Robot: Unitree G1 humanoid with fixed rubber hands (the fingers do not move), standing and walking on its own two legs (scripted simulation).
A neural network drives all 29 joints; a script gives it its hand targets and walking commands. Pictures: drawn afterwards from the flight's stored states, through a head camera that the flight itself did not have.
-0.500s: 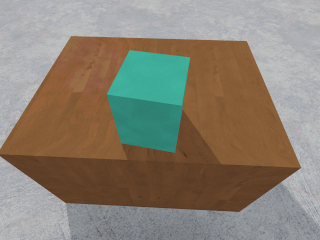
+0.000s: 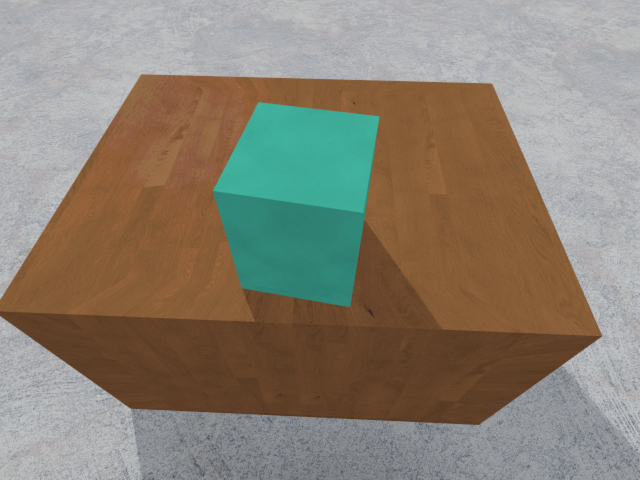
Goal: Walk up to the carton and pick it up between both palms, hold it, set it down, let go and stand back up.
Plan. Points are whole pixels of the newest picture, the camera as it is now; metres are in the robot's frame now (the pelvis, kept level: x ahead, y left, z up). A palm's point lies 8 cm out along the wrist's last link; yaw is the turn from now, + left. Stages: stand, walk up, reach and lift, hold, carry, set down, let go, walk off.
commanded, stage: stand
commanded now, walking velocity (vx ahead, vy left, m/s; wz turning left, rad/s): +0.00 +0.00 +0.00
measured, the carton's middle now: (305, 208) +0.52 +0.03 -0.02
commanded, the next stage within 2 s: walk up in 0.66 s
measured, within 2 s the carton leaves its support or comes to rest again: neither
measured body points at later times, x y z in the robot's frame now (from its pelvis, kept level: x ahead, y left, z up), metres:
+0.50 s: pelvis +0.01 +0.00 +0.00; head +0.04 +0.00 +0.45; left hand -0.02 +0.19 -0.16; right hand -0.01 -0.20 -0.16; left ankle +0.00 +0.13 -0.74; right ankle +0.00 -0.12 -0.74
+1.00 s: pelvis +0.02 +0.02 -0.01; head +0.06 +0.00 +0.44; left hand -0.02 +0.23 -0.15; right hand +0.02 -0.23 -0.17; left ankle +0.01 +0.13 -0.70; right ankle +0.00 -0.12 -0.74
